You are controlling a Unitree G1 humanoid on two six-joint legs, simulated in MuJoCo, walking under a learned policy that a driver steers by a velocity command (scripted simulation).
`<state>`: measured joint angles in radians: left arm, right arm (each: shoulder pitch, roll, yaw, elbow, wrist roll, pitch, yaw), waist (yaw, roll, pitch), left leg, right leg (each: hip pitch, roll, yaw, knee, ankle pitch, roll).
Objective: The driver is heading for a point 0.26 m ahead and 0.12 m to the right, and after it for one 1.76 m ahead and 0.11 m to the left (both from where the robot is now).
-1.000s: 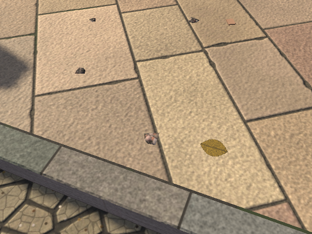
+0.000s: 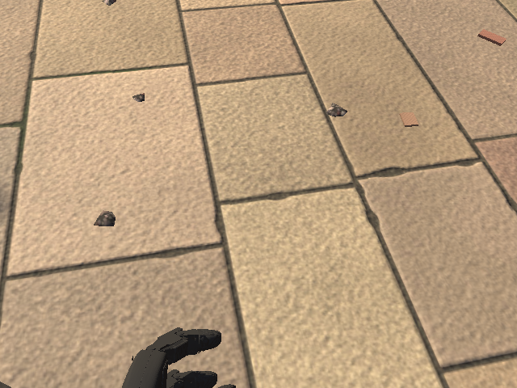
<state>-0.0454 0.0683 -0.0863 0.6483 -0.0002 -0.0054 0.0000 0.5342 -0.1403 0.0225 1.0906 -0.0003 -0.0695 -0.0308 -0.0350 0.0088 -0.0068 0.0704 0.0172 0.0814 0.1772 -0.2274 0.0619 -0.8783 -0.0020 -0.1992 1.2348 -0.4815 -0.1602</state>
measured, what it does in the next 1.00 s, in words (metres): climbs: left foot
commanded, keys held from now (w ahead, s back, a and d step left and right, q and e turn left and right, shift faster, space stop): w+e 0.56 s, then w+q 0.16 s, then q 0.28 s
